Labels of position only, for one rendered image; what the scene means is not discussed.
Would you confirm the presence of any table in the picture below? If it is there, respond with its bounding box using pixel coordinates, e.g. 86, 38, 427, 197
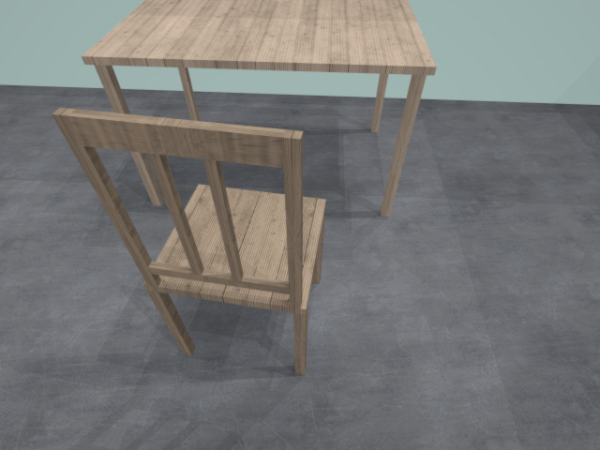
82, 0, 437, 217

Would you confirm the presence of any chair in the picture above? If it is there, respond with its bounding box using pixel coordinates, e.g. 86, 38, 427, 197
52, 108, 326, 376

